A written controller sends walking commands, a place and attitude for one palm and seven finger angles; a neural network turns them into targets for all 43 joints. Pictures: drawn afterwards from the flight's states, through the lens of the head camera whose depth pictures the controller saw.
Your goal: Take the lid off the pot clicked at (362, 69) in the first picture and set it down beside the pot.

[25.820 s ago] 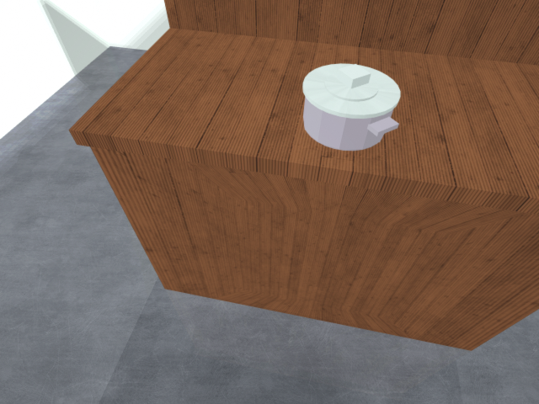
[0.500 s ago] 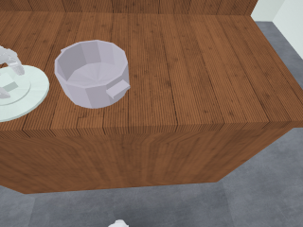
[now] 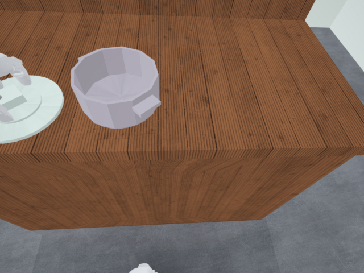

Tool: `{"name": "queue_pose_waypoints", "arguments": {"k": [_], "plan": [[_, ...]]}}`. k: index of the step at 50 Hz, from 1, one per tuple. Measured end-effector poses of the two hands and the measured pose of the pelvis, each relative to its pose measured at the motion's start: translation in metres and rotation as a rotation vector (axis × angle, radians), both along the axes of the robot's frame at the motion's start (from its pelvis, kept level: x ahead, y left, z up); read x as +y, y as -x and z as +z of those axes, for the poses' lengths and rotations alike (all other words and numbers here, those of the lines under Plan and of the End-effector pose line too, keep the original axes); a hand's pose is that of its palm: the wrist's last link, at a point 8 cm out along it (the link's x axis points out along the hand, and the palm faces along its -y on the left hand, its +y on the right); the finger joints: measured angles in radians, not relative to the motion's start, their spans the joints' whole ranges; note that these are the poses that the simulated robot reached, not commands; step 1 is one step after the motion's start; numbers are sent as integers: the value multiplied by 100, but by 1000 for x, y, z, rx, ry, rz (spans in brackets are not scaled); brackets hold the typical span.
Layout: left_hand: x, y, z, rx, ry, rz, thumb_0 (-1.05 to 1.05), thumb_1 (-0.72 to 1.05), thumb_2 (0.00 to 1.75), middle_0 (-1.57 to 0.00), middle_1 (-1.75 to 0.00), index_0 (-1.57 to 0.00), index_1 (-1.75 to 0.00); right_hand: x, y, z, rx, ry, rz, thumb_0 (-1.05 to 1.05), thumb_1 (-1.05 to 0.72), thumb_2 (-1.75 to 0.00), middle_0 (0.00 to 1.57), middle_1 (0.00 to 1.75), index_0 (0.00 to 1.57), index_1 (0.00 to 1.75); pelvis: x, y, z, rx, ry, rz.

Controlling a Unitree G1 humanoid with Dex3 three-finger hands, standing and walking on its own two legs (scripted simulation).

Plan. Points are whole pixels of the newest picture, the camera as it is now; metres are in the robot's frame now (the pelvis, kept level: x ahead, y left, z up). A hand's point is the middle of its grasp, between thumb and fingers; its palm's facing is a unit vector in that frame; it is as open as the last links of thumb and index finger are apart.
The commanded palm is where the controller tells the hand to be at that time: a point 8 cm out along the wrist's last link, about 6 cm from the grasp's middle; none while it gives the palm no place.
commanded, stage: raise the empty hand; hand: left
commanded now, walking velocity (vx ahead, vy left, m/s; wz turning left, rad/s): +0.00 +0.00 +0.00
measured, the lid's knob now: (9, 97) +0.46 +0.36 +0.10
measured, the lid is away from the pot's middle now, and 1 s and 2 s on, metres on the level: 0.22 0.22 0.22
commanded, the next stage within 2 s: draw the hand back to the body in 1.20 s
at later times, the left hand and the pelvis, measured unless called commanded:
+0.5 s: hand out of the picture +0.44 +0.36 +0.19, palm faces -0.32 -0.12 -0.94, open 11.1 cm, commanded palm +0.46 +0.36 +0.26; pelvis +0.00 +0.01 +0.01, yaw +0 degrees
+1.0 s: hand out of the picture +0.45 +0.35 +0.25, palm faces -0.25 -0.11 -0.96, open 11.1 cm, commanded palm +0.46 +0.35 +0.32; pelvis +0.01 +0.00 +0.01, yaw +1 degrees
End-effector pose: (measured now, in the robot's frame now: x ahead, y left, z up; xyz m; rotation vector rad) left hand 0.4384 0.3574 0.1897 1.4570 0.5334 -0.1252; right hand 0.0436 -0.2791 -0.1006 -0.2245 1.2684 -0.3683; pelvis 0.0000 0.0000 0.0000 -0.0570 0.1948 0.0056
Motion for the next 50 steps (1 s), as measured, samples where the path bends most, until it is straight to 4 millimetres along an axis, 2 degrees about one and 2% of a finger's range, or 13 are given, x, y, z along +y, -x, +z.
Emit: {"name": "queue_pose_waypoints", "arguments": {"k": [10,26,41,50], "plan": [[9,-2,25,-33,-13,39,0,-7,79,-42,-74,-43,-73,4,1,1,-2,-12,-4,1,-90,-90,21,29,20,30,3,-2,2,-8,1,-1],[3,-5,62,-82,-34,38,0,-7,79,-42,-74,-43,-73,14,-10,2,-25,-49,18,1,-90,-90,21,29,20,30,6,-4,7,-28,-5,7],[-7,-4,99,-132,-46,59,0,-7,79,-42,-74,-43,-73,11,-20,4,-44,-75,39,1,-90,-90,21,29,20,30,2,-5,13,-48,-15,13],[-5,-3,116,-142,-61,108,0,-7,79,-43,-74,-43,-73,4,-21,6,-40,-75,44,1,-90,-90,20,29,20,30,-5,-7,15,-54,-20,14]]}}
